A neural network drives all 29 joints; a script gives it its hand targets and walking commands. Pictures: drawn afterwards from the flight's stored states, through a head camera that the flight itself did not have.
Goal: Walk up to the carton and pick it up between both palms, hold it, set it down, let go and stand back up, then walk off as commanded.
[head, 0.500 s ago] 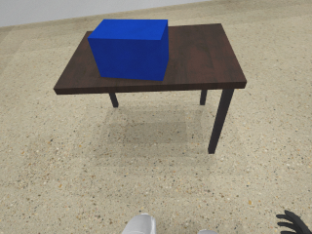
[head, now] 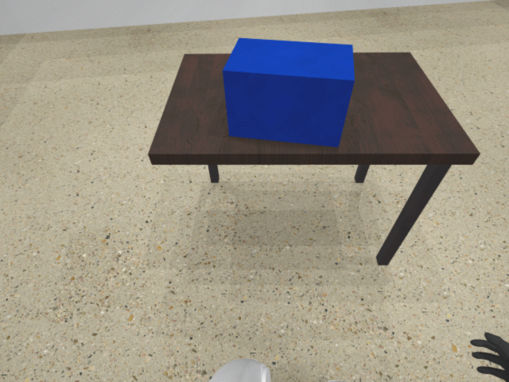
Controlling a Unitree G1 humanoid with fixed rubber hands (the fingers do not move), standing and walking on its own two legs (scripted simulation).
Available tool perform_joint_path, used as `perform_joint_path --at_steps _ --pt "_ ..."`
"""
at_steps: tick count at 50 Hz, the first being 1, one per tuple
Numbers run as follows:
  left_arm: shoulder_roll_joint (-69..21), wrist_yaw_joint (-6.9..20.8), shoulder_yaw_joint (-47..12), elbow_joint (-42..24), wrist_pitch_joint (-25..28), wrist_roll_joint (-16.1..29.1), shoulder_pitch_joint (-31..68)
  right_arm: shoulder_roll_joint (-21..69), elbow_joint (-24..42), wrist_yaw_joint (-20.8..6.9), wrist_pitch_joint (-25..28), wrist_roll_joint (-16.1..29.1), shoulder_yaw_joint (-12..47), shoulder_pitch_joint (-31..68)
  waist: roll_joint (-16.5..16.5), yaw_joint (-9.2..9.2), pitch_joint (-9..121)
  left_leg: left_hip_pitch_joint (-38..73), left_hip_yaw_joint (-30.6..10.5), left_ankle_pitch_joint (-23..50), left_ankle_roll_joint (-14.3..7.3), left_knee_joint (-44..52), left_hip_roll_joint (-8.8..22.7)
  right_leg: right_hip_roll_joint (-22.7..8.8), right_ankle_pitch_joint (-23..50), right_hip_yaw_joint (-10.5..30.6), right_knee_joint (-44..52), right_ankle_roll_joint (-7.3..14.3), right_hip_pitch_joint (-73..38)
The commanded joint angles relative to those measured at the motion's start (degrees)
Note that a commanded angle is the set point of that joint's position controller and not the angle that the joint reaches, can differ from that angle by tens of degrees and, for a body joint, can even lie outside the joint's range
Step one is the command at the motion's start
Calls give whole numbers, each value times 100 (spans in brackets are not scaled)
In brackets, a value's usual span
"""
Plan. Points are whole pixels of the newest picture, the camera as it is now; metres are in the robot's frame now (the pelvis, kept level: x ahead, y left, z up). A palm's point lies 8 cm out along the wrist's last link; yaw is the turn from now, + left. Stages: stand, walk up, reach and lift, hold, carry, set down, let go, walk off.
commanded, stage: walk up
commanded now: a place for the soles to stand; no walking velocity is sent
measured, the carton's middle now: (288, 92) +0.81 -0.04 +0.02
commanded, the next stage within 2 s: none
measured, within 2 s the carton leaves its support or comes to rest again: neither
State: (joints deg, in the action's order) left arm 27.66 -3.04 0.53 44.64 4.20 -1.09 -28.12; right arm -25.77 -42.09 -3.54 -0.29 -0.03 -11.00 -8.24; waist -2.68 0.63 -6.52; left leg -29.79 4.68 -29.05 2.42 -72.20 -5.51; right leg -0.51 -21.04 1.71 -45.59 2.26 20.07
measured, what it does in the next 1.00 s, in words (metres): steps to the left: left foot, then right foot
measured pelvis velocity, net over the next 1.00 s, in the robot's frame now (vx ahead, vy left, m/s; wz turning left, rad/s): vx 0.19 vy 0.32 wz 0.06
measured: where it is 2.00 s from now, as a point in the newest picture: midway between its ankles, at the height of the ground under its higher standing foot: (233, 381)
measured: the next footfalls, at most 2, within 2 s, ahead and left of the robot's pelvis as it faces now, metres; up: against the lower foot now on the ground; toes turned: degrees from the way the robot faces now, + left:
left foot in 0.12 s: +0.02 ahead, +0.18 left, +0.00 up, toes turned -2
right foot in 0.52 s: +0.25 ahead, +0.10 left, +0.00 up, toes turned +7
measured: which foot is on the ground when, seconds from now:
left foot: up 0.00-0.10, down 0.12-0.52, up 0.54-0.72, down 0.74-1.00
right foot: down 0.00-0.10, up 0.12-0.50, down 0.52-0.76, up 0.78-1.00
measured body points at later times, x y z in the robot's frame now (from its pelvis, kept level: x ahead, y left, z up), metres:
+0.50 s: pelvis +0.12 +0.19 +0.01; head +0.14 +0.23 +0.46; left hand +0.26 +0.51 -0.10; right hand +0.10 -0.15 -0.06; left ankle -0.02 +0.19 -0.68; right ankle +0.18 +0.07 -0.67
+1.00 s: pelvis +0.19 +0.32 +0.01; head +0.22 +0.43 +0.45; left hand +0.26 +0.61 -0.17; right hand +0.30 -0.02 +0.00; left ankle +0.26 +0.40 -0.69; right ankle +0.19 +0.15 -0.61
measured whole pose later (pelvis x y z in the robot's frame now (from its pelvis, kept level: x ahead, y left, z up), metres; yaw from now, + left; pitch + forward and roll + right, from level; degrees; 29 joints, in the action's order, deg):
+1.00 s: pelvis +0.19 +0.32 +0.01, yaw +3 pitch -6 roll -2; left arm 27.4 0.6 0.7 44.5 -6.0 -2.8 -14.4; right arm -21.6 -44.0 6.4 5.7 0.0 -2.5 -15.7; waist 13.4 0.4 -9.8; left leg -22.3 0.8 -18.4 0.5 -45.5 -0.6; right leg 5.4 -25.1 8.3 -72.2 3.3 25.9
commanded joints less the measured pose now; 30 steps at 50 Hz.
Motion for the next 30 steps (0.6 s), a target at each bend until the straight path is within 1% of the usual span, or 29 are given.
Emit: perform_joint_path --at_steps 1,2,3,4,5,6,7,8,9,10,11,12,14,15,16,17,18,19,20,21,22,23,24,25,26,27,28,29,30 --pt "1736 -262 787 -735 339 -144 2342 -1362 235 -74 -2 61 -206 -1125 1459 -1101 33 866 -2411 -671 -461 -358 1282 -2334 -1989 3376 2035 1395 2566" --pt "1766 -143 800 -743 267 -202 2468 -1354 -41 -65 70 83 -166 -1506 1449 -1193 192 1439 -1909 -788 -505 1438 1259 -1713 -2090 2533 1407 1130 2314" --pt "1533 -86 725 -778 134 -263 2454 -1191 -514 15 230 94 -133 -2389 779 -1510 405 2855 -1446 -394 -488 4007 1002 -943 -1250 1281 -308 710 2401" --pt "957 -43 597 -589 18 -283 1888 -1387 -757 144 395 46 -202 -2836 -580 -1575 207 3556 -1817 394 24 5004 1050 -218 -602 157 -2860 152 2763" --pt "511 -28 411 -417 -24 -258 1243 -1585 -716 254 455 -22 -172 -2620 -1273 -1222 41 3468 -2524 838 491 4443 998 133 -1170 435 -3812 15 3571" --pt "433 -1 406 -379 -27 -146 773 -1928 -483 328 479 -77 -261 -2382 -1698 -924 132 3257 -4099 1554 316 4381 1759 441 -1490 601 -4343 -19 4055" --pt "632 23 422 -306 -18 -19 451 -1963 -200 360 494 -1 -227 -1604 -899 -313 153 2860 -4561 2797 123 4887 2057 279 -895 851 -4000 93 3521" --pt "865 47 429 -460 61 -88 1383 -2167 -295 416 529 155 -180 -1614 -1319 -626 -101 2557 -5699 2874 6 5790 2382 383 -1299 993 -4340 -4 3607" --pt "899 51 454 -521 82 -28 1798 -1928 -281 492 569 139 -112 -1567 -941 -633 -658 2524 -5256 3877 372 5653 2185 270 -969 1011 -4373 -93 3745" --pt "985 82 500 -477 26 74 2116 -1655 -287 576 617 108 -7 -1738 -530 -638 -891 2379 -4473 4789 676 5213 1955 45 -494 976 -4075 -63 3494" --pt "834 145 476 -486 -75 200 2266 -1353 -374 638 646 116 115 -1918 -543 -596 -1260 2102 -3370 5956 1075 4961 1463 171 -188 662 -3717 -13 3248" --pt "824 171 481 -502 -153 242 2242 -1192 -332 682 658 137 200 -1976 -749 -554 -1165 2031 -2885 6173 1332 4954 1176 311 -51 642 -3366 64 2767" --pt "813 207 467 -471 -257 214 2018 -1199 -136 732 633 92 212 -1806 -1167 -413 -911 2499 -2447 6040 1095 4892 1103 504 52 490 -2836 48 2531" --pt "829 233 457 -506 -290 183 2244 -1156 -94 755 640 58 209 -1924 -926 -468 -771 2990 -2553 6056 757 4763 1140 523 7 376 -2605 57 2689" --pt "767 247 440 -516 -309 156 2503 -1018 -78 785 662 69 260 -2209 -663 -503 -660 3193 -2665 5928 640 4673 1226 487 45 421 -2459 68 2725" --pt "786 270 418 -581 -320 140 2789 -956 -57 807 674 94 283 -2483 -576 -641 -616 3509 -2510 5970 605 4707 1166 552 -31 194 -2257 62 2899" --pt "691 284 391 -663 -304 123 3030 -822 -81 825 686 97 304 -2718 -386 -691 -641 3470 -2419 5949 643 4757 1084 626 -141 32 -2146 103 2935" --pt "588 312 344 -676 -340 103 3082 -820 -108 853 690 71 300 -2889 -600 -716 -849 3579 -2498 6286 901 4829 1067 715 -345 -42 -2063 104 3027" --pt "623 329 326 -657 -364 91 2941 -868 -82 879 666 80 289 -2757 -755 -604 -882 3365 -2177 6630 1306 5007 808 841 -464 -250 -1694 110 2645" --pt "646 325 289 -676 -393 71 2751 -980 18 899 636 54 235 -2537 -955 -511 -778 3182 -1523 7410 1770 4939 419 1002 -536 -848 -849 148 1973" --pt "743 303 384 -398 -410 92 1702 -995 283 917 580 82 230 -1657 -809 277 -706 2032 -786 8807 2309 4423 98 1217 -465 -1299 625 132 57" --pt "1033 279 530 -104 -358 165 161 -1136 653 915 549 54 201 -655 16 1297 -339 932 -511 9188 2099 2451 -117 1058 581 -1930 2247 125 -1946" --pt "1149 185 779 407 -306 260 -1449 -1059 717 930 621 161 166 -7 1887 2403 395 -200 -73 6584 1898 -1748 -864 397 3185 -1625 3246 902 -3915" --pt "987 129 867 483 -368 229 -1480 -691 660 911 694 313 376 -704 2920 1967 1456 -1707 -817 -1193 1038 -3271 -637 -1027 3923 1326 1370 1733 -5293" --pt "836 125 784 76 -417 167 -82 -828 510 933 664 224 498 -1591 1773 936 1702 -1752 -1703 -1386 330 -2754 -92 -1583 3135 2623 924 2040 -4549" --pt "890 116 787 -386 -415 127 841 -885 305 933 728 173 504 -1893 1264 588 1190 -1228 -1770 -1415 1 -2810 159 -1793 2684 2592 1204 2102 -3184" --pt "840 93 839 -471 -321 209 1109 -1142 548 884 740 191 427 -1367 1256 741 747 -1377 -2285 -1752 -149 -3287 241 -2633 2874 3855 1552 2583 -2234" --pt "906 79 738 -419 -219 250 1333 -1173 695 835 711 128 416 -968 790 500 367 -1617 -2572 -1688 -394 -2823 459 -2941 2084 4421 1638 2527 -1805" --pt "945 80 715 -565 -165 249 1994 -1266 557 807 690 47 379 -795 837 117 -156 -1213 -2791 -2277 -692 -1805 885 -2942 1472 4307 1588 2157 -467"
